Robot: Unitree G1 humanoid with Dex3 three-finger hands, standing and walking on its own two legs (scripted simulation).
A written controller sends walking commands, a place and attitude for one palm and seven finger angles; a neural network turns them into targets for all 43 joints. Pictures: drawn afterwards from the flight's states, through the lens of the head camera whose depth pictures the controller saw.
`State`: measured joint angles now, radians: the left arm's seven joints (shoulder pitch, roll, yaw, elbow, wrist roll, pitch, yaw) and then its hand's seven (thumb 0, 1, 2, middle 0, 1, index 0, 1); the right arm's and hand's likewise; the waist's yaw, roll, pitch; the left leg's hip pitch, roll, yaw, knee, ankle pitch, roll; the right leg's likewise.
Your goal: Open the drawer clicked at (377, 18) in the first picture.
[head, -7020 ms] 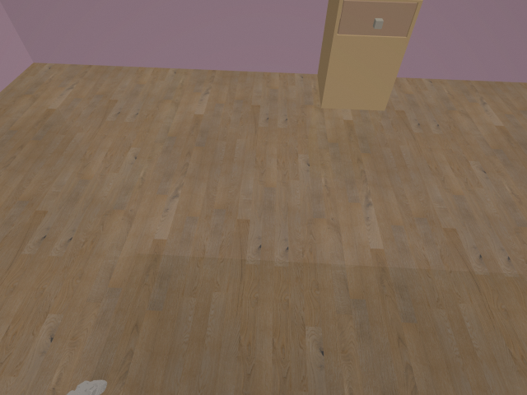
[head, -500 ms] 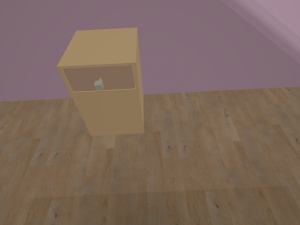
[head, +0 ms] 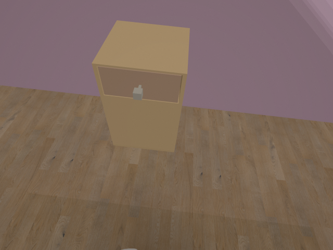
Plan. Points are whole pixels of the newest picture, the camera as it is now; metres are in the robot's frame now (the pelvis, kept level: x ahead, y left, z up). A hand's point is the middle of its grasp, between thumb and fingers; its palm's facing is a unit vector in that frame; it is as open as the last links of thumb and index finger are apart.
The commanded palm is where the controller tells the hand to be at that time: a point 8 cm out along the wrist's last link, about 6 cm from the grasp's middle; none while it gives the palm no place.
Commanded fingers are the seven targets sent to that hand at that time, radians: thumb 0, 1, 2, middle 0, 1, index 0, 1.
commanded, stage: take the last steps up to it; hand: left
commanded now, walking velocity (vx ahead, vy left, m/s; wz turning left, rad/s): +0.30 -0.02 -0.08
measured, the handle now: (138, 91) +0.79 +0.22 -0.18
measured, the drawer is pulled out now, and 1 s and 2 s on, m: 0.00 0.00 0.00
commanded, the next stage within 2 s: come to a stop and stand still in 0.52 s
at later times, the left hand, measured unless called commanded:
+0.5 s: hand (126, 185) +0.31 +0.16 -0.15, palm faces -0.12 -0.97 -0.19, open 7.3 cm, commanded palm none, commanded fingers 0.00 0.90 0.90 -0.20 -0.30 -0.20 -0.30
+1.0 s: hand (120, 193) +0.29 +0.18 -0.17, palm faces +0.01 -0.98 -0.19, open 7.3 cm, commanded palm none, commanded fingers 0.00 0.90 0.90 -0.20 -0.30 -0.20 -0.30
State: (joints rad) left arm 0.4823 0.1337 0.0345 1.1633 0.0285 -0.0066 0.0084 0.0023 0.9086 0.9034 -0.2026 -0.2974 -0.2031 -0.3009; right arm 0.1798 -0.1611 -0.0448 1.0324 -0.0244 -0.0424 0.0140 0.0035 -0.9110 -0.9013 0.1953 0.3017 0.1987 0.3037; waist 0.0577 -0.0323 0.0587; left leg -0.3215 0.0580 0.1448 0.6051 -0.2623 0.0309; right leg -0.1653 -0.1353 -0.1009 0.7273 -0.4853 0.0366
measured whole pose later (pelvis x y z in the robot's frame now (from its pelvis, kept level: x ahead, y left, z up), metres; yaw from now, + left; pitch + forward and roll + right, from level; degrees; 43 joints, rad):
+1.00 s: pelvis +0.25 -0.01 +0.01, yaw -4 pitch -1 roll +0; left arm 0.21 0.18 0.04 1.04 0.02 0.04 0.03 0.00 0.92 0.90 -0.20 -0.30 -0.20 -0.30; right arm 0.14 -0.16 -0.03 1.02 -0.02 0.02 -0.03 0.00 -0.92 -0.90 0.19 0.30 0.20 0.30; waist 0.04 -0.03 0.08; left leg -0.28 0.02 0.07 0.55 -0.25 0.02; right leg -0.31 -0.02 -0.08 0.67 -0.39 -0.01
